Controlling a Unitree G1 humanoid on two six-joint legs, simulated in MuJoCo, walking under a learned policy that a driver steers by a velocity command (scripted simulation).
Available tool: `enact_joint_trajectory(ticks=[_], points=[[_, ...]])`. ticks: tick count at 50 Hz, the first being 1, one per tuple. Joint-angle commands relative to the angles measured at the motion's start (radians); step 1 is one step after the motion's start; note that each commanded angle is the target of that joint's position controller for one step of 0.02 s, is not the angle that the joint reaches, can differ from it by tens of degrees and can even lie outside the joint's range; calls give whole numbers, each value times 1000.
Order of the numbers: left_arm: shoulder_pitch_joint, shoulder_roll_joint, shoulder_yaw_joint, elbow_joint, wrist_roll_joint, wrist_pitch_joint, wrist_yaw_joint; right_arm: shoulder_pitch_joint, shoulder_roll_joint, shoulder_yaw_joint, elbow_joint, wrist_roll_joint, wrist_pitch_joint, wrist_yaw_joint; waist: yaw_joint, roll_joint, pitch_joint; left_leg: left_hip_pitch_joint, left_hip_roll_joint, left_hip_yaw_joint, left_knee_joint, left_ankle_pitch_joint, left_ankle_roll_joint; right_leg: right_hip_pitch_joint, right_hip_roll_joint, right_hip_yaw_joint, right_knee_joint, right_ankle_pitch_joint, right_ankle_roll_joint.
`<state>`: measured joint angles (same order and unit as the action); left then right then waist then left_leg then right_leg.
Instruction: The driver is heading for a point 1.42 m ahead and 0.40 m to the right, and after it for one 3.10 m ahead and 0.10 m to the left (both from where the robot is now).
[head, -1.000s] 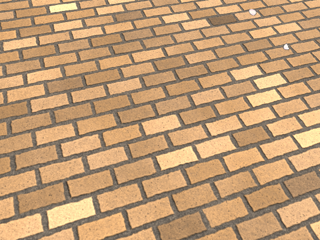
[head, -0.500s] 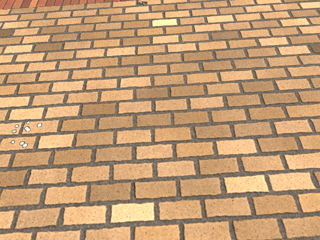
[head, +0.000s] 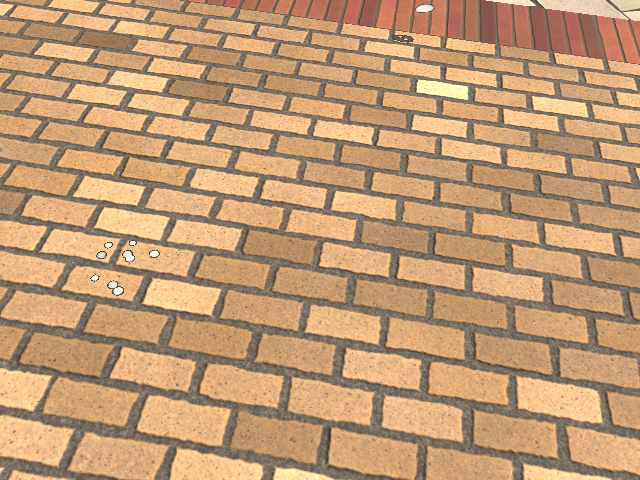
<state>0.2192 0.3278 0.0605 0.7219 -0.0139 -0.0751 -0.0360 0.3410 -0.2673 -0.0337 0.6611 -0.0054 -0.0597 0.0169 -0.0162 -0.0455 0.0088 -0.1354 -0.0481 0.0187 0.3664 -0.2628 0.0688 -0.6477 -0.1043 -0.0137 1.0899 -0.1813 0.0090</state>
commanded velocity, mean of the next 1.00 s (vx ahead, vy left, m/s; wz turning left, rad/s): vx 0.49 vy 0.00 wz -0.46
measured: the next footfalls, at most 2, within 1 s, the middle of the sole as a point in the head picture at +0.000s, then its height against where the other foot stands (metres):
right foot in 0.30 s outside the picture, level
left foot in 0.76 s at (294, 398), level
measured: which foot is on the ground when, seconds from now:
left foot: down 0.00-0.32, up 0.34-0.74, down 0.76-1.00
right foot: up 0.00-0.28, down 0.30-0.76, up 0.78-1.00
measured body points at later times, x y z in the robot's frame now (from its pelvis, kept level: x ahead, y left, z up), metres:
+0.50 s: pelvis +0.30 -0.04 -0.01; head +0.34 -0.05 +0.44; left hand +0.48 +0.21 -0.11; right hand +0.38 -0.34 -0.10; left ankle +0.35 +0.13 -0.66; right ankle +0.32 -0.11 -0.74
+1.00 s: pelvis +0.59 -0.05 +0.00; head +0.61 -0.06 +0.45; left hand +0.87 +0.09 -0.10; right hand +0.50 -0.33 -0.11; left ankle +0.63 +0.05 -0.74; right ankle +0.55 -0.20 -0.66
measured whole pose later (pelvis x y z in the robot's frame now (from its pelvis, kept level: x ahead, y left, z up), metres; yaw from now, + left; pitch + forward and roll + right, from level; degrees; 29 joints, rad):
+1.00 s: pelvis +0.59 -0.05 +0.00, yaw -33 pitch +1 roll +1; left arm 0.22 0.32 0.07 0.64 -0.02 -0.01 -0.01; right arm 0.32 -0.27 -0.05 0.73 -0.01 -0.10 0.00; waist -0.05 -0.05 0.02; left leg -0.16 -0.01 0.09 0.36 -0.22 0.02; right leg -0.64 -0.06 0.06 1.10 -0.26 0.02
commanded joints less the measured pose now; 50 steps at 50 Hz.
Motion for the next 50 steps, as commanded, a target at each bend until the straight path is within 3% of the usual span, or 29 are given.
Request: enact_joint_trajectory(ticks=[1, 4, 9, 12, 14, 15, 16, 17, 18, 19, 20, 22, 25, 27, 29, 31, 33, 35, 36, 37, 38, 39, 40, 41, 42, 43, 44, 46, 50], points=[[-49, 61, 10, -54, -1, 2, -2, -35, -162, -45, -38, -6, -30, -17, 0, 100, 29, 67, 244, -120, -200, 386, 124, -129, -16, 43, -106, 158, 16], [-144, 31, -4, -76, -13, -5, -13, -24, -168, -43, -8, -8, -36, -26, -36, 111, 71, 29, 212, -6, -246, 364, 75, -49, 36, 18, -334, 314, 8], [-268, 8, -19, -129, -13, -19, -50, 46, -187, -51, 60, 7, -25, -37, -75, 87, 112, 188, 269, 51, -218, 501, 50, -62, 80, -17, -533, 319, -45], [-226, 41, -4, -139, -6, -17, -59, 40, -218, -60, 65, 5, -2, -56, -28, 145, 21, 309, 281, 83, -39, 1012, 23, 26, 156, -88, -534, 168, -99], [-35, 111, 29, -106, -8, -4, -46, 24, -242, -66, 55, -3, 19, -70, 77, 179, -108, 307, 270, 100, 250, 1249, 5, 254, 214, -109, -523, 87, -150], [118, 153, 51, -86, -10, 2, -29, -5, -242, -63, 39, -1, 17, -71, 173, 139, -180, 121, 243, 115, 494, 1112, -18, 539, 178, -27, -575, 158, -197], [207, 250, 73, -76, 0, 10, -14, 114, -113, -26, 3, -31, -4, -55, 107, -121, -322, -337, 97, 85, 921, 221, -84, 1004, -95, 401, -503, 168, -366], [215, 210, 64, -86, -12, 7, -10, 123, -120, -7, -2, -17, -44, -30, 118, -120, -494, -546, -44, -119, 1126, -320, -97, 1163, -234, 855, -679, -59, -491], [189, 165, 54, -87, -7, 10, 0, -23, -191, -29, -37, 33, -69, -10, 158, -31, -357, -644, 26, -182, 1127, -238, -75, 1063, -198, 748, -764, -167, -415], [120, 144, 47, -97, -7, 10, 5, -91, -188, -22, -71, 45, -84, -6, 122, 42, -199, -657, 75, -165, 1030, -151, -59, 881, -164, 628, -798, -168, -371], [55, 120, 38, -110, -6, 9, 6, -115, -174, -20, -70, 24, -88, -11, 71, 112, -89, -622, 107, -141, 933, -119, -61, 700, -122, 543, -824, -70, -345], [-14, 97, 30, -135, 13, 6, 11, -70, -176, -28, -60, -1, -67, -19, 0, 59, -25, -500, 144, -133, 846, -76, -86, 486, -59, 440, -869, 101, -342], [-18, 111, 34, -119, 5, 1, 24, -54, -139, -16, -58, -19, -40, -30, -21, 25, -6, -446, 154, -84, 690, -25, -143, 332, -15, 319, -880, 267, -336], [-6, 131, 41, -107, -1, 5, 35, -131, -104, -1, -79, -24, -40, -32, 5, 9, 3, -407, 138, -63, 528, 119, -163, 273, 37, 251, -866, 248, -299], [34, 137, 44, -92, -10, 16, 41, -223, -84, 7, -93, -16, -46, -27, 54, -10, -6, -346, 97, -53, 348, 280, -167, 265, 70, 230, -835, 172, -256], [85, 145, 46, -75, -14, 27, 45, -282, -97, 2, -105, 4, -53, -19, 88, -29, -27, -312, 62, -61, 248, 343, -170, 314, 54, 277, -805, 103, -237], [106, 139, 46, -68, -19, 36, 47, -296, -126, -11, -111, 14, -61, -12, 87, -48, -36, -303, 56, -96, 174, 308, -156, 391, 26, 353, -747, 32, -219], [100, 132, 45, -69, -13, 40, 48, -264, -157, -31, -105, 20, -69, -8, 56, -76, -42, -260, 55, -110, 140, 224, -123, 446, -4, 424, -678, 3, -195], [87, 118, 42, -73, -10, 42, 47, -206, -167, -43, -90, 21, -73, -8, 18, -83, -52, -184, 55, -97, 110, 204, -96, 440, 4, 430, -629, 2, -174], [93, 77, 29, -77, -5, 38, 43, -121, -193, -58, -78, 12, -78, -14, -27, -71, -99, -41, 94, -115, 95, 182, -57, 404, 47, 398, -514, 6, -139], [116, -1, 2, -93, 11, 32, 37, 18, -248, -74, -72, -5, -79, -23, -76, 65, -233, 192, 280, -297, 92, 86, 12, 301, 115, 301, -225, -148, -97], [240, -37, -14, -134, -20, 19, 34, 84, -330, -95, -32, -19, -62, -16, -11, 412, -316, 432, 486, -799, -31, -176, 179, -42, 220, 171, 92, -443, -42], [217, 76, 8, -107, -35, 23, 40, 62, -234, -80, -46, -1, -58, -10, -45, 289, -244, 391, 479, -856, -76, -398, 168, -158, 137, 189, 221, -370, -24], [109, 126, 24, -118, -27, 29, 42, 25, -178, -64, -52, 3, -52, -16, -74, 196, -130, 295, 429, -672, -77, -345, 123, -182, 106, 169, 251, -273, -17], [57, 117, 25, -130, -13, 35, 44, -19, -156, -54, -54, -5, -47, -17, -63, 133, -75, 195, 380, -530, -78, -183, 98, -152, 76, 149, 233, -202, -12], [24, 106, 28, -144, -5, 36, 41, -47, -132, -47, -46, -9, -44, -19, -49, 135, -25, 122, 339, -427, -94, -60, 93, -135, 53, 151, 186, -156, -8], [23, 91, 30, -149, -11, 39, 34, -62, -119, -42, -39, -13, -45, -22, -29, 163, -4, 67, 312, -345, -117, 15, 84, -94, 29, 144, 156, -129, -7], [30, 53, 24, -148, -16, 51, 28, -67, -109, -42, -19, -5, -51, -23, -16, 181, 6, 31, 294, -247, -156, 95, 93, -67, 18, 116, 111, -113, 0], [-38, 8, 7, -169, -4, 55, 24, -46, -152, -59, 29, -4, -54, -21, -20, 125, 22, 45, 314, -140, -197, 237, 127, -97, 10, 114, -63, -24, 16]])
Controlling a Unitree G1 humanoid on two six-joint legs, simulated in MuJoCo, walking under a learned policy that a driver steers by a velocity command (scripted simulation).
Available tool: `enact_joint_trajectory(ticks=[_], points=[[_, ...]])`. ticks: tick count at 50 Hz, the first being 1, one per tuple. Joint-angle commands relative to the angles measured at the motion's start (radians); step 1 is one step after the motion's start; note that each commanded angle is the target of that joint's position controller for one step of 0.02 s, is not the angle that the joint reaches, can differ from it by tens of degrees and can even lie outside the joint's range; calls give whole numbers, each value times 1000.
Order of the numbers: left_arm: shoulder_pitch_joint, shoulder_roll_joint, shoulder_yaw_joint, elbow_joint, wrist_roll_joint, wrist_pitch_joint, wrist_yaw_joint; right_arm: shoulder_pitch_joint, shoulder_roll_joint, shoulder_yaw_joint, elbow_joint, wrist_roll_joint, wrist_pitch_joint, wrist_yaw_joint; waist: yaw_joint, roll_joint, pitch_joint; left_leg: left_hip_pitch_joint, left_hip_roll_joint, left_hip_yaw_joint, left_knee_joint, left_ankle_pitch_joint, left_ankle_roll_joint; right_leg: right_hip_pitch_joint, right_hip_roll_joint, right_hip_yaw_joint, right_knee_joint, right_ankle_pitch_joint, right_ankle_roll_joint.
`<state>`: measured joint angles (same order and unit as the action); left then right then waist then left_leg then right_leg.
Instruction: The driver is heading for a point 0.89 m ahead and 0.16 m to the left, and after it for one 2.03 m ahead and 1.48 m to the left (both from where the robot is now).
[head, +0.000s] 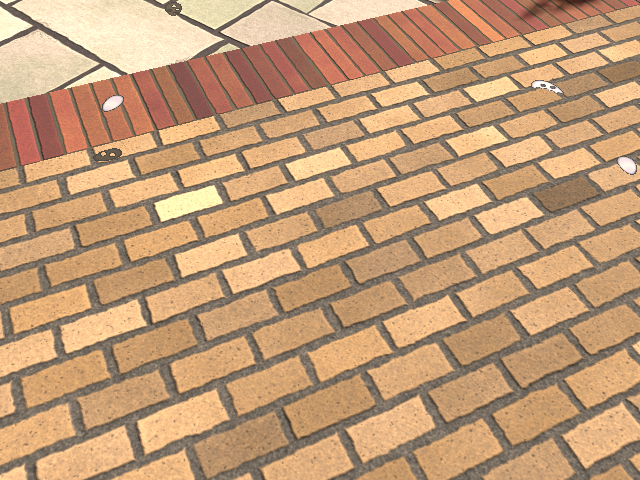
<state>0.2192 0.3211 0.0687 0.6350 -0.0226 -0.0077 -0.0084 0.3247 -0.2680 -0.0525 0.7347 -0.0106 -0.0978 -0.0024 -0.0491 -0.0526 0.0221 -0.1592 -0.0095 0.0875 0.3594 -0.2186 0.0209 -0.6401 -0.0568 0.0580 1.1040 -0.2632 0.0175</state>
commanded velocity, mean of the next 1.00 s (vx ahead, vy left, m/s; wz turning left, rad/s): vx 0.50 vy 0.00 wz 0.31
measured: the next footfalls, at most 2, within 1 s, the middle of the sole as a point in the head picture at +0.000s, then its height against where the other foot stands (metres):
right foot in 0.24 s outside the picture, level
left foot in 0.78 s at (248, 451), level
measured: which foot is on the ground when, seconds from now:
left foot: down 0.00-0.24, up 0.26-0.76, down 0.78-1.00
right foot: up 0.00-0.22, down 0.24-0.76, up 0.78-1.00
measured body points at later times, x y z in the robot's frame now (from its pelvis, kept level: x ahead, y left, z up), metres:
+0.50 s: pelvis +0.27 -0.06 +0.00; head +0.29 -0.06 +0.45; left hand +0.32 +0.23 -0.11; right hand +0.42 -0.33 -0.11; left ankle +0.32 +0.12 -0.66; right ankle +0.26 -0.15 -0.74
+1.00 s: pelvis +0.53 +0.05 +0.00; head +0.56 +0.08 +0.45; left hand +0.59 +0.37 -0.09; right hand +0.71 -0.18 -0.10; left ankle +0.52 +0.12 -0.74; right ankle +0.65 -0.10 -0.67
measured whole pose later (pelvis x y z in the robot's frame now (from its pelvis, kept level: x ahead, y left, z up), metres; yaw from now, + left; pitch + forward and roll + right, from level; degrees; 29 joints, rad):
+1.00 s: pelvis +0.53 +0.05 +0.00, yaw +23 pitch +1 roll +0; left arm 0.12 0.31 0.06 0.70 0.01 -0.10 0.00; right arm 0.31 -0.28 -0.07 0.71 0.01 -0.05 0.02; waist -0.04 -0.02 0.06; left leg -0.23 -0.11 -0.05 0.38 -0.16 0.10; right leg -0.61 -0.10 0.07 1.01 -0.26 0.04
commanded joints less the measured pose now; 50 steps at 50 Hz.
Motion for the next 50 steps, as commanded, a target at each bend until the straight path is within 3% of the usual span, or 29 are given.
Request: enact_joint_trajectory(ticks=[1, 5, 8, 10, 11, 12, 13, 14, 15, 16, 17, 18, 19, 21, 23, 29, 34, 36, 37, 38, 39, 40, 41, 42, 43, 44, 45, 47, 50], points=[[-53, 7, -5, -82, 5, -16, -8, -31, -157, -41, -34, 3, -14, 0, 10, 125, 9, 75, 268, -178, -194, 214, 174, -91, -34, 38, -143, 104, 5], [-186, -17, -22, -104, 8, -42, -31, 5, -185, -43, 16, 31, 1, 4, -24, 110, 44, 73, 242, -103, -202, 250, 161, 4, -13, -43, -399, 230, -16], [-249, 5, -17, -128, 3, -59, -42, 53, -216, -49, 53, 47, 17, 8, -26, 125, 62, 133, 276, -141, -172, 317, 158, 53, 9, -62, -510, 182, -41], [-198, 45, 1, -118, 4, -67, -42, 49, -238, -54, 68, 50, 27, 5, 25, 146, 27, 166, 282, -150, -89, 470, 136, 167, 40, -72, -575, 141, -69], [-91, 76, 20, -88, 9, -69, -36, 35, -238, -52, 72, 54, 31, 3, 95, 141, -40, 141, 251, -116, 33, 602, 112, 338, 67, -94, -624, 175, -94], [56, 126, 45, -46, 16, -66, -23, 40, -207, -39, 71, 46, 27, 2, 165, 134, -143, 36, 200, -83, 215, 591, 77, 585, 48, -79, -603, 212, -120], [237, 216, 68, -22, 33, -55, -3, 44, -122, -6, 36, 7, 21, 3, 220, -22, -317, -198, 126, -45, 564, 180, 27, 899, -197, 176, -556, 276, -185], [221, 242, 61, -27, 47, -52, -4, 161, -44, 15, 28, 29, 6, 6, 144, -240, -455, -470, -10, -152, 839, -388, -14, 1064, -381, 596, -700, 63, -314], [195, 148, 41, -26, 37, -55, -8, 80, -161, -17, 39, 56, 3, 7, 182, -110, -344, -563, 34, -228, 929, -356, -14, 963, -346, 561, -764, -47, -285], [143, 110, 27, -14, 22, -60, -9, 11, -178, -27, 11, 64, 3, 7, 158, -97, -192, -614, 74, -197, 924, -266, -7, 840, -313, 406, -788, -33, -253], [83, 75, 16, -8, 20, -66, -12, -18, -161, -25, 12, 52, 8, 1, 123, -42, -125, -582, 111, -182, 889, -182, -10, 719, -270, 310, -820, 31, -233], [35, 46, 10, -3, 24, -74, -17, -20, -151, -30, 13, 38, 19, -1, 89, -52, -74, -543, 135, -183, 848, -120, -16, 624, -232, 224, -856, 92, -222], [7, 33, 10, 4, 32, -83, -17, 12, -131, -29, 24, 40, 32, 0, 58, -72, -63, -480, 152, -191, 835, -74, -22, 559, -214, 161, -893, 131, -215], [-14, 27, 15, 25, 35, -103, -14, 23, -91, -25, 29, 44, 54, 0, 34, -45, -37, -454, 156, -190, 813, -36, -34, 502, -211, 76, -943, 223, -222], [-12, 43, 24, 49, 38, -112, -6, -19, -80, -25, 10, 39, 66, -2, 30, -16, -1, -499, 158, -203, 759, 23, -44, 496, -213, 2, -967, 295, -221], [35, 100, 43, 97, 31, -97, 17, -198, -47, -6, -55, 31, 58, 33, 88, 18, 61, -505, 137, -129, 424, 260, -29, 551, -200, -177, -991, 322, -193], [88, 141, 60, 137, 3, -64, 20, -303, -67, -9, -123, 32, 61, 61, 110, 16, 85, -522, 106, -61, 293, 157, 31, 712, -242, -238, -911, 455, -161], [76, 173, 68, 135, -4, -49, 25, -260, -99, -27, -133, 31, 67, 64, 68, -18, 25, -411, 40, 1, 289, 55, 71, 748, -239, -267, -773, 784, -137], [64, 183, 70, 132, -9, -40, 27, -171, -129, -46, -117, 33, 71, 62, 13, -26, -33, -290, -5, 29, 282, 18, 97, 739, -226, -283, -631, 917, -123], [50, 174, 64, 128, -15, -35, 29, -17, -178, -77, -79, 36, 74, 52, -74, -7, -113, -63, -54, 36, 219, 67, 134, 656, -188, -310, -419, 910, -90], [73, 128, 44, 112, 9, -43, 32, 130, -268, -112, -46, 40, 86, 31, -126, 106, -199, 235, 47, -164, 190, 84, 191, 410, -140, -311, -107, 579, -38], [165, -19, -2, 55, 43, -70, 20, 76, -368, -120, -62, 43, 73, 28, 15, 346, -285, 519, 290, -756, 70, -116, 386, -27, 76, -181, 227, -322, 24], [45, 70, 8, 45, 5, -106, 9, 98, -273, -93, -94, 35, 54, 37, -70, 200, -370, 548, 338, -920, -72, -223, 393, -129, 73, 32, 304, -332, 4], [-44, 112, 19, 16, -28, -124, 3, 65, -220, -77, -83, 27, 39, 40, -74, 153, -226, 453, 316, -779, -90, -148, 342, -197, 31, 32, 275, -231, -21], [-50, 98, 14, 19, -14, -134, 10, 8, -195, -69, -87, 31, 32, 39, -27, 79, -148, 312, 273, -661, -80, -42, 308, -159, -14, 31, 190, -146, -33], [-45, 102, 19, 32, 16, -134, 17, -57, -161, -58, -98, 30, 32, 35, 13, 63, -98, 182, 232, -560, -83, 74, 284, -91, -44, 31, 102, -96, -27], [-22, 108, 25, 37, 25, -124, 15, -92, -140, -50, -116, 16, 31, 29, 46, 88, -87, 99, 207, -508, -102, 156, 277, -21, -62, 40, 62, -58, -20], [-7, 89, 23, 40, 34, -102, 13, -104, -146, -51, -120, 15, 28, 20, 67, 91, -75, 16, 183, -453, -128, 267, 284, 26, -59, 21, -9, -27, 8], [-88, 51, 9, 16, 40, -85, 16, -64, -181, -60, -101, 22, 27, 0, 49, 86, -34, -62, 141, -369, -140, 319, 265, 22, -34, -3, -192, 107, 51]])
